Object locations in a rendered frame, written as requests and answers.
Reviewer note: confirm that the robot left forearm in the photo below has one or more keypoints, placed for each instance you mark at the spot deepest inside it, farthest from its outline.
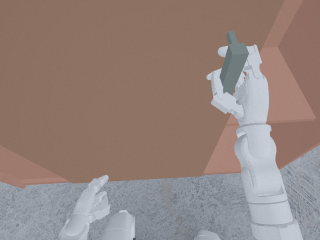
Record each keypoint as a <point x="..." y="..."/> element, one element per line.
<point x="76" y="228"/>

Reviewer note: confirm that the robot right hand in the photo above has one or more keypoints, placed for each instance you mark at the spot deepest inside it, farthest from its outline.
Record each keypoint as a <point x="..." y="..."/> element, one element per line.
<point x="252" y="92"/>

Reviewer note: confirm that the right robot thigh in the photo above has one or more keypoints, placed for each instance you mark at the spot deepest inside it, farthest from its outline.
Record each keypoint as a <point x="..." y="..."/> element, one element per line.
<point x="206" y="235"/>

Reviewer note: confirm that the wardrobe door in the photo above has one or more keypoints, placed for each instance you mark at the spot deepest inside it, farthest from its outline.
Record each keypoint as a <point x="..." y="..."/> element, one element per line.
<point x="22" y="168"/>
<point x="90" y="88"/>

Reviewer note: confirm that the robot thigh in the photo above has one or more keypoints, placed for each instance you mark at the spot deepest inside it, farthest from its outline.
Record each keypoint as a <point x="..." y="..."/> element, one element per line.
<point x="121" y="226"/>
<point x="206" y="235"/>

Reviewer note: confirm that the robot right forearm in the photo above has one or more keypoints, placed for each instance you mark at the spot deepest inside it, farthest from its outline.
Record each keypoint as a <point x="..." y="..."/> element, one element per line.
<point x="271" y="216"/>

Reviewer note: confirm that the robot left hand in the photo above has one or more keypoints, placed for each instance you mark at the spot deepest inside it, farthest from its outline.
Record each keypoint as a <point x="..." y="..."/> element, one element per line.
<point x="88" y="202"/>

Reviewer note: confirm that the handle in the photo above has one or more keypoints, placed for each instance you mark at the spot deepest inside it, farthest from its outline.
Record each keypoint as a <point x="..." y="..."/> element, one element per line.
<point x="235" y="59"/>

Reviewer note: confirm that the left robot thigh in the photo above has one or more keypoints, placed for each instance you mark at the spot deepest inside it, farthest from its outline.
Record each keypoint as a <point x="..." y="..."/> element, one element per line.
<point x="121" y="226"/>

